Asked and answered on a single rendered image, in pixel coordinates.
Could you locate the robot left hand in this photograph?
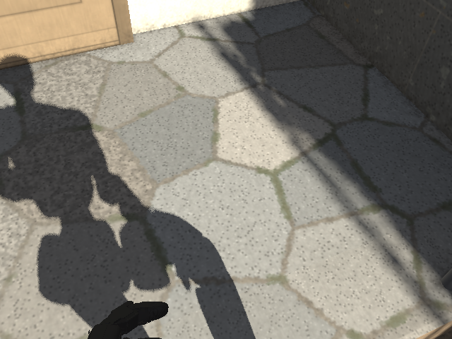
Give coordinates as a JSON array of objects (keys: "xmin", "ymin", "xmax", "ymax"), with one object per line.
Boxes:
[{"xmin": 88, "ymin": 301, "xmax": 169, "ymax": 339}]

